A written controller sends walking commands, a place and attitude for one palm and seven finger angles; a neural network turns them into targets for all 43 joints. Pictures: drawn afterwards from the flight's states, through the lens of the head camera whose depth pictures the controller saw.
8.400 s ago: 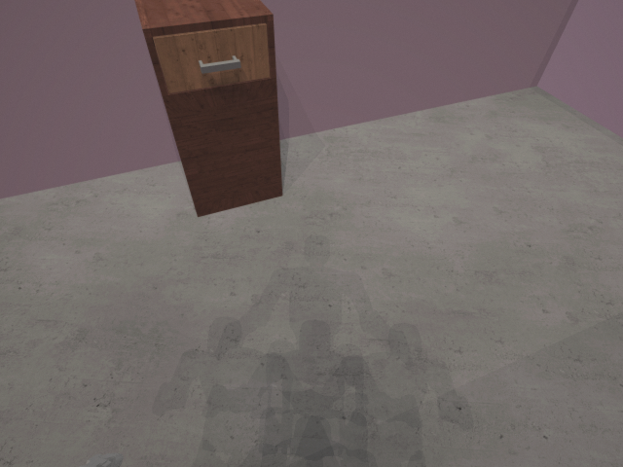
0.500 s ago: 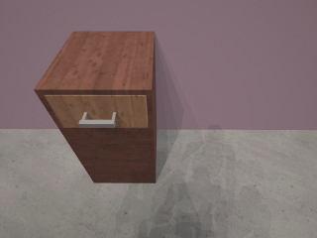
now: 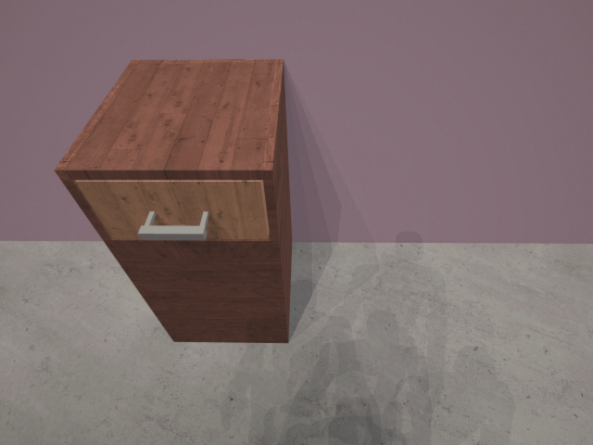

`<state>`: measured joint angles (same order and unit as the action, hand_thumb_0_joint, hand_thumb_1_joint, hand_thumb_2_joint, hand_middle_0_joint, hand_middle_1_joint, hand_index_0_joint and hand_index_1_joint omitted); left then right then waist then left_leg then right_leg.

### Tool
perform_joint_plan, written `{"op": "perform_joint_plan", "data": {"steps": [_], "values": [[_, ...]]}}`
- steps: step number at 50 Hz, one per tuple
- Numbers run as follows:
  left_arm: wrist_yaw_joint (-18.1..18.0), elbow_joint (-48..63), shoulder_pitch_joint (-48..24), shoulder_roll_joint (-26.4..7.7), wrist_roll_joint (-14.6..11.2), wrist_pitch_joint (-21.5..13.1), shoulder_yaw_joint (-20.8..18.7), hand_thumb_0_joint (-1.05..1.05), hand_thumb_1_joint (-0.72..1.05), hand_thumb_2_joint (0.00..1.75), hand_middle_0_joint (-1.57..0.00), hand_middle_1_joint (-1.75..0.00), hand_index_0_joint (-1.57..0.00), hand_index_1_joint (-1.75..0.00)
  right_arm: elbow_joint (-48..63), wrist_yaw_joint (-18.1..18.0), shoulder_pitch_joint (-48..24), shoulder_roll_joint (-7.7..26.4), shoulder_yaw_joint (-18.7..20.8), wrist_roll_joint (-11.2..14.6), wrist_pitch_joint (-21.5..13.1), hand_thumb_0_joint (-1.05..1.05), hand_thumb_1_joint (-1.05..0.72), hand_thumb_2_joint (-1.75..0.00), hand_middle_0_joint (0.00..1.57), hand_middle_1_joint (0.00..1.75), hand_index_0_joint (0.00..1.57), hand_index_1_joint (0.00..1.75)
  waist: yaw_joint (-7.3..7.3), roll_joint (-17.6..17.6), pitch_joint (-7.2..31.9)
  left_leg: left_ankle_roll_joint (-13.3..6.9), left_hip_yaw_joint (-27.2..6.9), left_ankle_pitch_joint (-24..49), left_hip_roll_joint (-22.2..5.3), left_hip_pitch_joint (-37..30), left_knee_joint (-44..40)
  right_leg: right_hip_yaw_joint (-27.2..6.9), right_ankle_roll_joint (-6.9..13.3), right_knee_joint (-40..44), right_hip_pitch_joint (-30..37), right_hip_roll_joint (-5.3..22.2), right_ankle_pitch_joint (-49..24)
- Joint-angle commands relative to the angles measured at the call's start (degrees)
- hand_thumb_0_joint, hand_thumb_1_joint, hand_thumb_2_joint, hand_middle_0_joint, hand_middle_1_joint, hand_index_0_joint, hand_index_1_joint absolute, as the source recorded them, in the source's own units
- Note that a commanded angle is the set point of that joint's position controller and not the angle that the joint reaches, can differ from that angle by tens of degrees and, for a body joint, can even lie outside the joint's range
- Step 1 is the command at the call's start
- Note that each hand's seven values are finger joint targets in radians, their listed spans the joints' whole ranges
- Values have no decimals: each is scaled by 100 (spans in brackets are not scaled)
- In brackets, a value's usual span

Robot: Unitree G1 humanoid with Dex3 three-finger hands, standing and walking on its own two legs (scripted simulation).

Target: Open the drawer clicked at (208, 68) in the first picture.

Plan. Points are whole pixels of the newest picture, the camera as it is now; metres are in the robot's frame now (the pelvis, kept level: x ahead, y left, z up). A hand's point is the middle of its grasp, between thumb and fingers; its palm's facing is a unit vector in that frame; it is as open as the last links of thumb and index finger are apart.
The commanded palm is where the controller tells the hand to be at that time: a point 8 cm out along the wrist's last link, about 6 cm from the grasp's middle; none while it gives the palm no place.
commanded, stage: shuffle to correct the standing spot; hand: left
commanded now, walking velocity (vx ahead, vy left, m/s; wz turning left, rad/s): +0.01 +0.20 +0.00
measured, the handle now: (175, 224) +0.52 +0.29 -0.08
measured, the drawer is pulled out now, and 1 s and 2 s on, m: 0.00 0.00 0.00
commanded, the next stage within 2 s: come to a stop and stand still in 0.14 s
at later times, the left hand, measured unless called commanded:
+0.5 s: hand out of the picture +0.01 +0.21 -0.17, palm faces +0.02 -0.97 -0.23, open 7.4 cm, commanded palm none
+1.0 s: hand out of the picture +0.00 +0.20 -0.18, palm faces +0.01 -0.98 -0.19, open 7.3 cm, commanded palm none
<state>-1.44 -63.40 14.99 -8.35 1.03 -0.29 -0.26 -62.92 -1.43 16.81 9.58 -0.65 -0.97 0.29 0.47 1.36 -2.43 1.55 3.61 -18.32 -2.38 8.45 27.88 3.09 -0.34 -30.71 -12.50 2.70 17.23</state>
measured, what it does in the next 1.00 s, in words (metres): stands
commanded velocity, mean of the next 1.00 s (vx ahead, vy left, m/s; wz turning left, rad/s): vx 0.01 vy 0.03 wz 0.00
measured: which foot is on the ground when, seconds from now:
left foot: down 0.00-1.00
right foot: down 0.00-1.00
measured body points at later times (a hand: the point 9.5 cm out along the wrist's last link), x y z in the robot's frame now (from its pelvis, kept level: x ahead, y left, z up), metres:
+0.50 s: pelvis +0.00 +0.02 +0.00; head +0.01 +0.01 +0.44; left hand +0.01 +0.26 -0.15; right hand +0.02 -0.20 -0.17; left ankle -0.04 +0.13 -0.74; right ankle -0.01 -0.12 -0.74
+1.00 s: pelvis -0.02 +0.03 +0.00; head -0.03 +0.03 +0.45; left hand +0.00 +0.25 -0.16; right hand +0.00 -0.20 -0.16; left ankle -0.04 +0.13 -0.74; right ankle -0.01 -0.12 -0.74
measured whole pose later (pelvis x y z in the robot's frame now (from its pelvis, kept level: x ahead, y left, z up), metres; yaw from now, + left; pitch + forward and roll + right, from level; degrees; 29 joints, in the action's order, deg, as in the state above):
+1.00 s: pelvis -0.02 +0.03 +0.00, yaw +0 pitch -3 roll +0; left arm -1.5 -60.8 16.2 -9.8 1.1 0.5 0.5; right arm -60.4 -1.2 17.2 9.2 -0.7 -1.1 0.0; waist 0.0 -0.4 -0.7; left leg -0.8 3.9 -18.7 -1.1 9.5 30.6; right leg 2.5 -2.2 -29.8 -11.8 3.6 15.3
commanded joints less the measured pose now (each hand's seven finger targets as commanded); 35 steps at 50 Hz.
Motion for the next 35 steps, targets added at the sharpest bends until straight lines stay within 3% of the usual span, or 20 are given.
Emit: {"op": "perform_joint_plan", "data": {"steps": [1, 3, 5, 8, 10, 11, 12, 14, 16, 19, 21, 23, 28, 29, 30, 31, 32, 33, 34, 35], "values": [[-108, 279, 333, -1058, -9, -58, -274, 0, 90, 90, -20, -30, -20, -30, 332, 23, 283, 441, 170, 20, 28, 0, -90, -90, 20, 30, 20, 30, 28, -661, -53, -141, 23, 537, -54, 562, 119, -1088, 541, 837, 63, 1072, -1412], [-117, 352, 313, -1142, 9, -41, -343, 0, 90, 90, -20, -30, -20, -30, 402, 32, 314, 425, 206, 16, 47, 0, -90, -90, 20, 30, 20, 30, 23, -947, 21, -124, 66, 362, -2, 631, 257, -1236, 644, 902, 67, 1271, -1454], [-136, 428, 256, -1164, 27, -11, -397, 0, 90, 90, -20, -30, -20, -30, 447, 35, 347, 413, 228, 15, 48, 0, -90, -90, 20, 30, 20, 30, -5, -961, 4, -126, 76, 282, 3, 599, 180, -1230, 689, 795, -56, 1331, -1477], [-121, 587, 129, -1094, 26, 49, -434, 0, 90, 90, -20, -30, -20, -30, 520, 52, 414, 527, 263, 1, 5, 0, -90, -90, 20, 30, 20, 30, -29, -327, 100, -235, -132, 1136, -179, 302, -155, -750, 468, 222, -325, 937, -1291], [-105, 705, 13, -833, 38, 106, -391, 0, 90, 90, -20, -30, -20, -30, 607, 45, 369, 733, 311, -28, 5, 0, -90, -90, 20, 30, 20, 30, 12, 461, 30, -528, -617, 1792, -657, 374, -478, -80, 222, -421, -511, 348, -528], [-97, 743, 21, -678, 42, 129, -357, 0, 90, 90, -20, -30, -20, -30, 689, 29, 314, 855, 329, -31, 7, 0, -90, -90, 20, 30, 20, 30, 43, 832, -29, -714, -822, 2045, -837, 434, -632, 131, 149, -711, -641, 136, 14], [-94, 743, 72, -607, 39, 140, -329, 0, 90, 90, -20, -30, -20, -30, 763, 18, 201, 864, 336, -30, 12, 0, -90, -90, 20, 30, 20, 30, 95, 935, -39, -858, -890, 2192, -913, 421, -685, 162, 139, -924, -736, 66, 510], [-71, 662, 249, -493, 28, 114, -267, 0, 90, 90, -20, -30, -20, -30, 844, 4, 45, 802, 307, -43, -22, 0, -90, -90, 20, 30, 20, 30, 180, 630, 89, -907, -828, 2215, -889, 453, -599, 71, 160, -815, -531, 82, 526], [-43, 526, 446, -501, 43, 61, -218, 0, 90, 90, -20, -30, -20, -30, 850, 4, -37, 724, 278, -31, -54, 0, -90, -90, 20, 30, 20, 30, 231, 180, 133, -731, -654, 1514, -674, 614, -444, -170, 175, -197, -178, 154, -157], [-13, 485, 300, -762, 60, 3, -207, 0, 90, 90, -20, -30, -20, -30, 755, 34, 167, 570, 234, -21, -73, 0, -90, -90, 20, 30, 20, 30, 15, -726, -125, -424, -324, 335, -193, 669, -227, -747, 278, 397, -287, 488, -289], [-11, 522, 185, -714, 47, 15, -181, 0, 90, 90, -20, -30, -20, -30, 607, 33, 284, 515, 198, -21, -95, 0, -90, -90, 20, 30, 20, 30, -38, -547, -277, -421, -374, 508, -253, 516, -426, -619, 242, 404, -461, 382, -315], [-17, 479, 263, -659, 25, -5, -159, 0, 90, 90, -20, -30, -20, -30, 517, 19, 294, 548, 175, -16, -155, 0, -90, -90, 20, 30, 20, 30, 0, -201, -127, -449, -439, 1034, -373, 340, -541, -447, 191, 262, -276, 275, -762], [-30, 302, 415, -617, -3, -61, -127, 0, 90, 90, -20, -30, -20, -30, 315, -31, 332, 514, 129, 6, -222, 0, -90, -90, 20, 30, 20, 30, 28, -127, 10, -403, -316, 1741, -381, 97, -495, -439, 206, 307, 36, 307, -1477], [-290, 81, 793, -806, 7, -152, -135, 0, 90, 90, -20, -30, -20, -30, 733, 13, -263, 780, 213, 90, -216, 0, -90, -90, 20, 30, 20, 30, 163, -821, -259, -165, -156, 2103, -496, 783, 668, -707, 127, 394, 118, 646, -3469], [-214, 144, 659, -975, -10, -253, -99, 0, 90, 90, -20, -30, -20, -30, 865, 68, -292, 608, 149, 104, -147, 0, -90, -90, 20, 30, 20, 30, -37, -1028, -33, -144, -67, 1092, -245, 749, 539, -798, 249, 439, 294, 887, -4197], [-191, 291, 535, -921, -25, -287, -80, 0, 90, 90, -20, -30, -20, -30, 786, 57, 308, 351, 142, 38, -155, 0, -90, -90, 20, 30, 20, 30, -245, -1148, 753, -214, -141, 363, -65, 506, 312, -836, 313, 214, 670, 968, -4308], [-172, 349, 369, -848, -33, -273, -63, 0, 90, 90, -20, -30, -20, -30, 674, 38, 444, 384, 136, 35, -184, 0, -90, -90, 20, 30, 20, 30, -249, -804, 1026, -242, -208, 785, -115, 342, 106, -642, 295, -20, 851, 813, -4182], [-157, 381, 352, -807, -46, -253, -63, 0, 90, 90, -20, -30, -20, -30, 584, 21, 456, 444, 152, 30, -212, 0, -90, -90, 20, 30, 20, 30, -189, -161, 1053, -261, -283, 1672, -221, 188, 69, -518, 266, -152, 792, 635, -3849], [-149, 393, 377, -823, -61, -239, -51, 0, 90, 90, -20, -30, -20, -30, 555, 1, 384, 488, 156, 28, -221, 0, -90, -90, 20, 30, 20, 30, -135, 251, 951, -272, -317, 2470, -292, 99, 179, -453, 259, -159, 673, 544, -3511], [-144, 386, 329, -818, -47, -185, -54, 0, 90, 90, -20, -30, -20, -30, 548, -9, 398, 514, 145, 24, -200, 0, -90, -90, 20, 30, 20, 30, -123, 380, 724, -283, -321, 2834, -391, 138, 219, -335, 246, -99, 521, 444, -2851]]}}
